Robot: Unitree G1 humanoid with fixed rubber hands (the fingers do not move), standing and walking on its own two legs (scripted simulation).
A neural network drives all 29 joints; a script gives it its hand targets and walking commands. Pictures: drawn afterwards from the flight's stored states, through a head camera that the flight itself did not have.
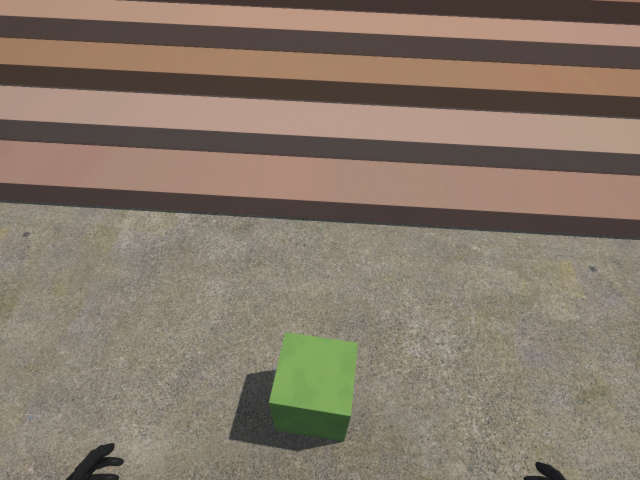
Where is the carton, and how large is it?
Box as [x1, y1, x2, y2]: [269, 332, 357, 441]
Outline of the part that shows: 285,332 269,400 269,405 275,429 343,441 350,417 357,343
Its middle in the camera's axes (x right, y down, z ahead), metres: -0.02 +0.42 +1.13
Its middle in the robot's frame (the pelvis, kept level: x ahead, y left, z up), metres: +0.46 +0.02 -0.66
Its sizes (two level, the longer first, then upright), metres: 0.210 0.200 0.250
